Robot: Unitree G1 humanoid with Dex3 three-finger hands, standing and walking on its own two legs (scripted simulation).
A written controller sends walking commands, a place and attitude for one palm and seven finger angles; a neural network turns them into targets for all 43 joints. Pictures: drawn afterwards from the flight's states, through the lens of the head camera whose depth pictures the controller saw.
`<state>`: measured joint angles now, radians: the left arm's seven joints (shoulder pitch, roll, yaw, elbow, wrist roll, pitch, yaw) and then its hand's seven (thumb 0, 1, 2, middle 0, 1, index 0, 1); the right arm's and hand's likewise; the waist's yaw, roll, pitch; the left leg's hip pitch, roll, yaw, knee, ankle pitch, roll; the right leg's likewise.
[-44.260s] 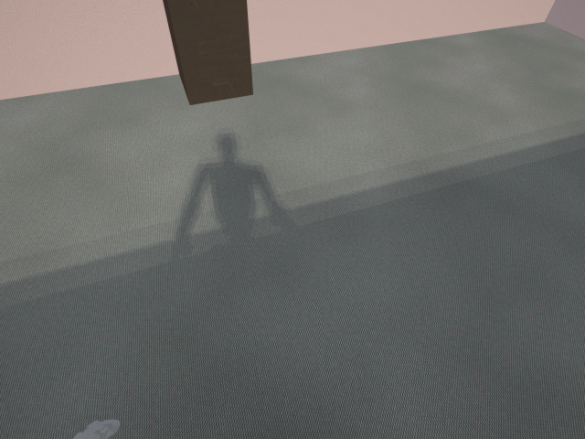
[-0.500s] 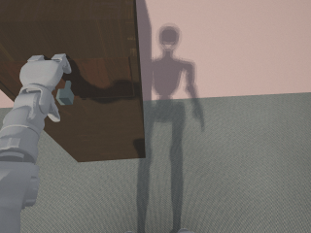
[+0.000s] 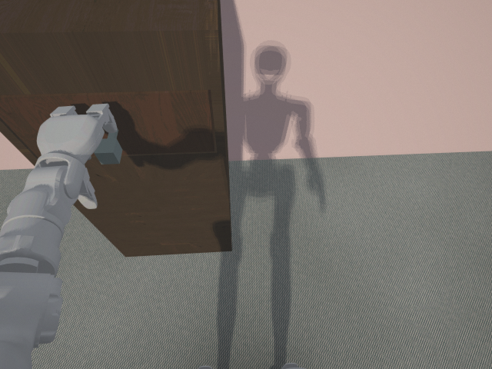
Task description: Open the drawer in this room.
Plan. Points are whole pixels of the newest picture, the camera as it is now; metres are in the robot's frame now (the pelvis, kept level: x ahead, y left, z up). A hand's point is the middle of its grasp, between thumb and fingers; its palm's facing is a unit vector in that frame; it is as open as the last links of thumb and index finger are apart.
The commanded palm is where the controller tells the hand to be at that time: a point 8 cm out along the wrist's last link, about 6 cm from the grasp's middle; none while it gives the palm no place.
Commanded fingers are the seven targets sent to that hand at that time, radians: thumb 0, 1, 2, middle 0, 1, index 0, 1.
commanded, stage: lower the fingers behind the handle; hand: left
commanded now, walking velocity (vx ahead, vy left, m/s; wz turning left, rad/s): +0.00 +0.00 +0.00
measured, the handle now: (110, 143) +0.52 +0.26 +0.01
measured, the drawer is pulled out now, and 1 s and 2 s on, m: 0.00 0.00 0.00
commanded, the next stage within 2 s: lift the fingers back up to retry in 1.26 s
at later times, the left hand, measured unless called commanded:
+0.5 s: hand (89, 164) +0.46 +0.28 +0.02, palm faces -0.08 -0.01 -1.00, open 13.9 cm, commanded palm +0.45 +0.27 +0.07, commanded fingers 0.00 -0.50 0.30 -0.30 -1.20 -0.30 -1.20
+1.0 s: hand (90, 162) +0.46 +0.28 +0.02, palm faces -0.02 -0.02 -1.00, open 13.7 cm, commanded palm +0.45 +0.27 +0.04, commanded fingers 0.00 -0.50 0.30 -0.30 -1.20 -0.30 -1.20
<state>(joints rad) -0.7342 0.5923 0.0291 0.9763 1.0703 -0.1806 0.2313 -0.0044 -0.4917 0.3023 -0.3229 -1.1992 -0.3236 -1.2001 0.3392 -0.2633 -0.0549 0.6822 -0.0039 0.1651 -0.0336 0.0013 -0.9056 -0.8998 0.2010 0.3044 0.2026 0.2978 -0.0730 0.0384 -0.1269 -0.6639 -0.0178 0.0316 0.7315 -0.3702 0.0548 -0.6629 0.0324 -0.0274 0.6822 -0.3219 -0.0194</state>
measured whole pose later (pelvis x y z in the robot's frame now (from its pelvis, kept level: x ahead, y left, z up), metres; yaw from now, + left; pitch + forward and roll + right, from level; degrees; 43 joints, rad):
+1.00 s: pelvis -0.03 +0.01 -0.03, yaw +0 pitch +22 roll -3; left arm -0.90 0.62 -0.01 1.12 1.09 -0.12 0.30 0.00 -0.49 0.30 -0.32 -1.20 -0.29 -1.34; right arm 0.36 -0.26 -0.02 0.67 0.00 0.15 -0.03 0.00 -0.91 -0.90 0.20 0.30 0.20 0.30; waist -0.11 0.03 -0.15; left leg -0.89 -0.01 0.03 0.92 -0.41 0.07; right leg -0.88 0.03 -0.04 0.84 -0.35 -0.01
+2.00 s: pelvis +0.01 +0.00 +0.00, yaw -1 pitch +18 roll -2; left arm -0.78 0.61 0.05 0.97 1.05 -0.13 0.19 0.00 -0.49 0.30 -0.34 -1.20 -0.36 -1.22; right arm 0.35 -0.26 -0.03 0.68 0.01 0.15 -0.04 0.00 -0.91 -0.90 0.20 0.30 0.20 0.30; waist -0.09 0.05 -0.13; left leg -0.68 -0.01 0.03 0.75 -0.39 0.06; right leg -0.67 0.04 -0.02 0.68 -0.33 -0.01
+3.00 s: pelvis +0.00 +0.00 +0.00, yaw +0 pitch +18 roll -2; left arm -0.81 0.65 0.04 1.01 1.06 -0.13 0.21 0.00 -0.49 0.30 -0.32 -1.20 -0.32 -1.20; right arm 0.35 -0.27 -0.05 0.68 0.01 0.15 -0.05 0.00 -0.91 -0.90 0.20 0.30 0.20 0.30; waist -0.09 0.04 -0.12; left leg -0.67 -0.02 0.03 0.73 -0.37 0.06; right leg -0.67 0.03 -0.02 0.68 -0.32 -0.02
